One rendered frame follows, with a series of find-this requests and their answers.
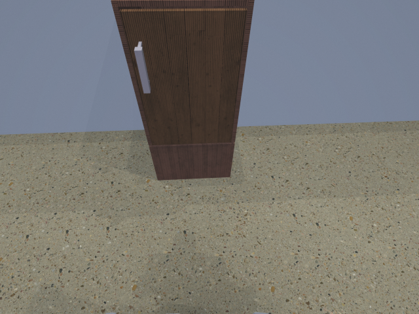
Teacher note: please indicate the cupboard door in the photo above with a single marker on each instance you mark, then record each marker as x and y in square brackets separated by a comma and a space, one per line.
[193, 59]

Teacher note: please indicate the handle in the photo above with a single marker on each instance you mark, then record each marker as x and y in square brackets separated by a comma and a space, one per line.
[142, 68]

